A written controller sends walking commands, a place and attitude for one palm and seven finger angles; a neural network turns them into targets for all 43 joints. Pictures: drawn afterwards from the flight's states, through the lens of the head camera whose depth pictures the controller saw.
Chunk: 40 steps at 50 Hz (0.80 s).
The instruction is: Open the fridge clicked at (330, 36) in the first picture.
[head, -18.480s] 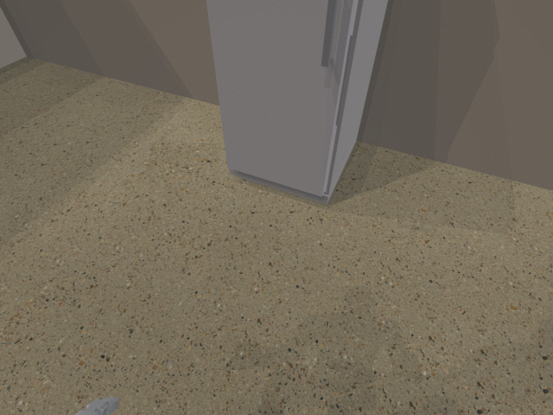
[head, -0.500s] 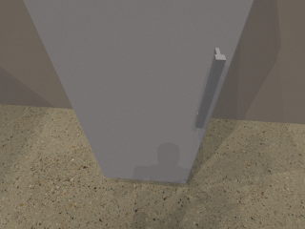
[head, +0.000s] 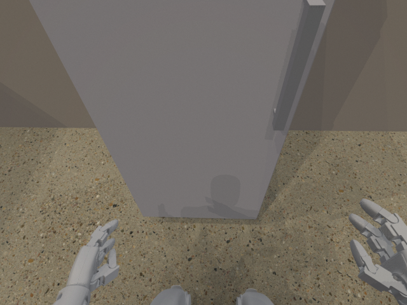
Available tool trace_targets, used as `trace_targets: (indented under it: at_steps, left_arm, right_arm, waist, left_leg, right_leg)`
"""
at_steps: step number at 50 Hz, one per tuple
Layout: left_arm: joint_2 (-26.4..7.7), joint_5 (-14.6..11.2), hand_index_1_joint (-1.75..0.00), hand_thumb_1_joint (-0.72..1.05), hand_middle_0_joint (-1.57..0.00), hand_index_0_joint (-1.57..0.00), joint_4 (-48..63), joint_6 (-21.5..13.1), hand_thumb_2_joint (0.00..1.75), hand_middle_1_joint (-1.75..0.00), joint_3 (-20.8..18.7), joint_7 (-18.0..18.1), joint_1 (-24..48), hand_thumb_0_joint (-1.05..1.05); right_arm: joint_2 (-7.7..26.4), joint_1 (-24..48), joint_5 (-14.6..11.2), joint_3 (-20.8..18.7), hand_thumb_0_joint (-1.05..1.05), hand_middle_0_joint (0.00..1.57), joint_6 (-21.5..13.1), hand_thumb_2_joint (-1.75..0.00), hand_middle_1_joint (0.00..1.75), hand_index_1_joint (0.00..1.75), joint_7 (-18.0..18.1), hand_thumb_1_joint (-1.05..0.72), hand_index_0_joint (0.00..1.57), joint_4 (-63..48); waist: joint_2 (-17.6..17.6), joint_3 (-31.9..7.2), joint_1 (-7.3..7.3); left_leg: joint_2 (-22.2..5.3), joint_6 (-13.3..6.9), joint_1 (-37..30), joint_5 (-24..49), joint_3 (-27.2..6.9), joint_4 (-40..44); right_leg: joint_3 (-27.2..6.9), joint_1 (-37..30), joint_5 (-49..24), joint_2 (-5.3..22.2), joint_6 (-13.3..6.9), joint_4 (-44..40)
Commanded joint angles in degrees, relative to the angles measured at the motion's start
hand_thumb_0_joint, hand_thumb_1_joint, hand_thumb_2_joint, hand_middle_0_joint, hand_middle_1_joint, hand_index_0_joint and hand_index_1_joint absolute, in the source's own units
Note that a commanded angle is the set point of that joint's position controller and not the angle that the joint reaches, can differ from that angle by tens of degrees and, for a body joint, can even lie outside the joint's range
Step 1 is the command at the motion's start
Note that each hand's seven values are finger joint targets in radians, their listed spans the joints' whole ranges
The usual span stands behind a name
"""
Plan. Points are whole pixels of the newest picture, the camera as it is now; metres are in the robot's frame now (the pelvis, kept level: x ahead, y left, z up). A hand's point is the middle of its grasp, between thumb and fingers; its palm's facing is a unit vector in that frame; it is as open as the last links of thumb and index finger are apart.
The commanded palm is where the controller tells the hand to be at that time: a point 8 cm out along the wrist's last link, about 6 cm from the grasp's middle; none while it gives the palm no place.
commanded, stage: raise the hand to about handle height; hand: right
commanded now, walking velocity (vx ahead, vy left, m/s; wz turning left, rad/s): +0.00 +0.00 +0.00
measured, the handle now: (290, 72) +0.52 -0.15 +0.18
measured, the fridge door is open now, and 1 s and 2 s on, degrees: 0 0 0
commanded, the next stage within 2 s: move the hooked fingers beside the handle in 1.72 s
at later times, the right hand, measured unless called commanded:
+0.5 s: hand (401, 230) +0.23 -0.28 +0.11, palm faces +0.11 +0.99 -0.07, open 11.4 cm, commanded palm +0.20 -0.32 +0.12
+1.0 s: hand out of the picture +0.27 -0.29 +0.17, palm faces +0.09 +0.99 -0.05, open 13.8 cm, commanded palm +0.24 -0.34 +0.19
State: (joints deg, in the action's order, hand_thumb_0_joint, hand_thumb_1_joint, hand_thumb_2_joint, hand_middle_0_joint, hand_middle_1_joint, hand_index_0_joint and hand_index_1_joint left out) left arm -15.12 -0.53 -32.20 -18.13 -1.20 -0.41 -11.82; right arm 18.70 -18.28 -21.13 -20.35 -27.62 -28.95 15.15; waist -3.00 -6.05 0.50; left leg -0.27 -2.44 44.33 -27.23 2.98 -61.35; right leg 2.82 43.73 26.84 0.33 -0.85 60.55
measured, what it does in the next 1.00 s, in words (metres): rises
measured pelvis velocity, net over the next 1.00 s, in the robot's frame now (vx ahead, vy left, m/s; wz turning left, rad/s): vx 0.03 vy -0.02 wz -0.03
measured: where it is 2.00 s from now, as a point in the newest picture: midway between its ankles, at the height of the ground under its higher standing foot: outside the picture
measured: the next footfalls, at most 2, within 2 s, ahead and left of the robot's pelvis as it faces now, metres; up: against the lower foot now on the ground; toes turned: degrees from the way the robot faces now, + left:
none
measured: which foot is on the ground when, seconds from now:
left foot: down 0.00-1.00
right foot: down 0.00-1.00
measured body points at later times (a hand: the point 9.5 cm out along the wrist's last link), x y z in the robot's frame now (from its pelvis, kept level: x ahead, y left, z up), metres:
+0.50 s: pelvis +0.01 -0.01 +0.02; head +0.04 -0.01 +0.47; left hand +0.17 +0.24 -0.05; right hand +0.22 -0.33 +0.12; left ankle +0.03 +0.09 -0.67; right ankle +0.03 -0.11 -0.67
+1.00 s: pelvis +0.03 -0.02 +0.05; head +0.04 -0.02 +0.50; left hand +0.23 +0.20 -0.01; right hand +0.26 -0.35 +0.18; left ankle +0.03 +0.09 -0.67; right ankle +0.03 -0.11 -0.67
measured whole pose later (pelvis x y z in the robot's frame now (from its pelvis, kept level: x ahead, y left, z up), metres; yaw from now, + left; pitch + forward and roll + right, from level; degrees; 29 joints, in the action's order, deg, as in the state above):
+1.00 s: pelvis +0.03 -0.02 +0.05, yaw -2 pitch +1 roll +2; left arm -14.8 -3.7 -35.6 -16.3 3.7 7.4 -11.9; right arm 24.3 -4.3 -21.4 -22.3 1.0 -23.3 4.2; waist 1.7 -1.7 3.5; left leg 0.4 -1.0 19.3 -19.7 5.0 -37.5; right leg 0.3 21.5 21.1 -0.2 -1.8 41.1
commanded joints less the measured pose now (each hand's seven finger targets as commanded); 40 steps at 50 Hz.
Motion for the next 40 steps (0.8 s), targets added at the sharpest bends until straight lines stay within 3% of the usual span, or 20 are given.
trace_targets:
  at_steps: [1,2,3,6,8,11,14,16,18,21,25,29,31,33,35,40]
  left_arm:
    - [-8.58,-1.59,-0.30,0.90,-0.20,-0.20,10.05,-3.90,0.90,-0.30,-2.59,2.66,1.73,0.00]
    - [-8.61,-1.50,-0.30,0.90,-0.20,-0.20,9.30,-4.04,0.90,-0.30,-2.36,3.24,1.89,0.00]
    - [-8.44,-1.50,-0.30,0.90,-0.20,-0.20,8.50,-4.32,0.90,-0.30,-2.21,3.67,0.46,0.00]
    - [-8.70,-1.32,-0.30,0.90,-0.20,-0.20,6.44,-4.97,0.90,-0.30,-1.51,5.19,0.05,0.00]
    - [-8.77,-1.90,-0.30,0.90,-0.20,-0.20,5.23,-4.91,0.90,-0.30,-1.33,6.08,0.02,0.00]
    - [-8.91,-2.44,-0.30,0.90,-0.20,-0.20,5.05,-4.47,0.90,-0.30,-0.68,6.79,0.96,0.00]
    - [-8.24,-2.90,-0.30,0.90,-0.20,-0.20,6.28,-3.36,0.90,-0.30,-0.35,7.03,2.17,0.00]
    - [-7.95,-2.79,-0.30,0.90,-0.20,-0.20,6.87,-3.05,0.90,-0.30,-0.23,7.02,2.88,0.00]
    - [-7.38,-2.79,-0.30,0.90,-0.20,-0.20,7.52,-3.15,0.90,-0.30,-0.16,6.63,2.23,0.00]
    - [-7.62,-2.47,-0.30,0.90,-0.20,-0.20,7.01,-3.69,0.90,-0.30,-0.15,6.29,1.74,0.00]
    - [-8.68,-2.80,-0.30,0.90,-0.20,-0.20,5.79,-4.00,0.90,-0.30,-0.29,6.49,0.84,0.00]
    - [-8.82,-2.82,-0.30,0.90,-0.20,-0.20,5.63,-4.27,0.90,-0.30,-0.38,7.13,0.82,0.00]
    - [-9.02,-2.54,-0.30,0.90,-0.20,-0.20,5.37,-4.17,0.90,-0.30,-0.36,7.29,0.65,0.00]
    - [-8.45,-2.55,-0.30,0.90,-0.20,-0.20,5.33,-3.93,0.90,-0.30,-0.21,7.34,0.72,0.00]
    - [-8.36,-2.62,-0.30,0.90,-0.20,-0.20,4.99,-3.65,0.90,-0.30,0.03,7.28,1.05,0.00]
    - [-8.38,-3.39,-0.30,0.90,-0.20,-0.20,4.47,-2.64,0.90,-0.30,0.50,7.61,1.60,0.00]
  right_arm:
    - [16.62,10.32,-6.49,-11.69,0.00,0.23,0.59,-0.70,0.60,0.60,-0.94,-0.43,0.23,-21.77]
    - [16.52,14.16,-6.06,-11.02,0.00,0.24,0.85,-0.69,0.62,0.62,0.41,-0.41,0.24,-25.17]
    - [14.82,12.09,-5.30,-9.76,0.00,0.24,1.20,-0.68,0.63,0.63,1.55,-0.39,0.24,-26.45]
    - [12.50,13.83,-2.22,-4.10,0.00,0.24,2.51,-0.65,0.68,0.68,3.61,-0.32,0.24,-31.08]
    - [12.81,12.06,-1.18,-3.15,0.00,0.25,5.07,-0.63,0.70,0.70,3.53,-0.27,0.25,-28.13]
    - [16.07,9.66,-0.80,-5.80,0.00,0.25,10.34,-0.60,0.75,0.75,2.94,-0.20,0.25,-23.31]
    - [17.24,6.81,-2.68,-9.07,0.00,0.25,15.13,-0.57,0.80,0.80,3.18,-0.13,0.25,-20.27]
    - [18.25,5.72,-3.97,-11.60,0.00,0.26,16.62,-0.55,0.82,0.82,4.65,-0.08,0.26,-20.76]
    - [16.59,4.57,-4.62,-11.71,0.00,0.26,16.06,-0.53,0.86,0.86,6.28,-0.04,0.26,-23.49]
    - [14.67,5.40,-4.26,-9.59,0.00,0.27,14.15,-0.50,0.90,0.90,7.97,0.03,0.27,-25.01]
    - [14.32,10.19,-2.38,-6.18,0.00,0.27,13.63,-0.46,0.96,0.96,7.45,0.13,0.27,-23.29]
    - [16.85,12.31,-1.71,-7.17,0.00,0.28,14.61,-0.42,1.02,1.02,7.01,0.22,0.28,-25.90]
    - [19.95,12.56,-1.46,-9.99,0.00,0.28,14.88,-0.40,1.05,1.05,7.46,0.27,0.28,-27.98]
    - [19.20,12.72,-1.82,-10.21,0.00,0.29,15.10,-0.38,1.08,1.08,7.61,0.31,0.29,-28.94]
    - [18.77,13.53,-2.23,-10.24,0.00,0.29,15.62,-0.36,1.11,1.11,7.74,0.36,0.29,-28.98]
    - [16.54,16.05,-2.69,-7.87,0.00,0.30,20.77,-0.31,1.18,1.18,6.50,0.48,0.30,-23.50]
  waist:
    - [7.13,-12.81,1.54]
    - [9.12,-12.27,0.88]
    - [10.85,-12.23,0.55]
    - [9.27,-9.86,-2.28]
    - [7.84,-7.68,-2.47]
    - [8.09,-6.23,-1.15]
    - [4.69,-7.19,1.29]
    - [5.08,-8.77,2.68]
    - [5.19,-10.31,3.13]
    - [5.15,-8.40,1.92]
    - [5.26,-3.93,-0.13]
    - [7.99,-7.12,0.82]
    - [8.84,-9.65,1.81]
    - [9.57,-10.48,2.03]
    - [11.09,-9.57,2.26]
    - [8.80,-4.72,1.77]
  left_leg:
    - [-0.35,1.70,-8.00,-2.14,-9.37,12.16]
    - [-0.10,1.45,-7.47,-1.68,-8.80,12.47]
    - [0.33,1.20,-7.59,0.94,-7.69,12.13]
    - [1.35,1.29,-5.71,2.96,-5.86,12.42]
    - [1.17,1.61,-5.85,0.48,-6.12,14.55]
    - [0.50,1.54,-8.39,-3.03,-6.62,17.58]
    - [-0.78,2.01,-12.40,-5.59,-7.24,20.21]
    - [-1.06,1.87,-15.42,-4.12,-7.23,20.90]
    - [-0.41,1.85,-16.52,0.75,-5.13,20.01]
    - [0.61,1.74,-16.74,6.04,-3.75,19.57]
    - [1.23,1.89,-14.19,4.65,-2.25,20.53]
    - [1.22,1.51,-18.29,10.09,-1.80,21.27]
    - [1.46,1.25,-21.52,14.90,-1.14,20.88]
    - [1.62,1.34,-22.82,18.72,-0.41,21.03]
    - [1.97,1.28,-23.52,20.43,0.40,21.41]
    - [2.07,1.46,-24.33,21.29,0.72,24.41]
  right_leg:
    - [-2.92,0.24,-5.78,-1.00,-0.52,-3.24]
    - [-3.95,-1.20,-5.97,-0.58,-0.72,-3.60]
    - [-4.57,-2.88,-7.18,-0.36,-0.77,-4.16]
    - [-5.82,-4.68,-7.15,0.20,-1.30,-4.57]
    - [-6.27,-4.40,-4.97,0.30,-1.09,-5.83]
    - [-6.45,-4.28,-3.74,0.18,-0.72,-8.04]
    - [-6.29,-5.11,-3.97,-0.01,-0.09,-10.55]
    - [-6.21,-6.43,-5.95,-0.02,0.25,-11.41]
    - [-6.21,-9.06,-8.74,0.02,0.42,-13.08]
    - [-6.39,-10.72,-10.95,0.03,0.46,-14.38]
    - [-6.66,-12.30,-8.33,0.30,0.31,-16.92]
    - [-6.63,-16.91,-12.48,0.13,0.15,-18.87]
    - [-6.53,-19.03,-16.98,0.16,0.26,-19.31]
    - [-6.34,-21.32,-20.53,0.13,0.61,-20.21]
    - [-6.43,-22.71,-22.76,0.25,1.31,-21.31]
    - [-6.10,-23.70,-22.46,0.46,1.48,-23.88]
